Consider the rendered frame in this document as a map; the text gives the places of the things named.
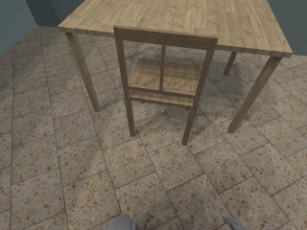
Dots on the chair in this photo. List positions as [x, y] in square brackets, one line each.
[164, 82]

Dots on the table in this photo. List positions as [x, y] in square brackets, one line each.
[242, 26]

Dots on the right robot hand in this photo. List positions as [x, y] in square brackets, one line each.
[233, 223]

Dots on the robot left thigh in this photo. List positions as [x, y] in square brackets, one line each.
[122, 223]

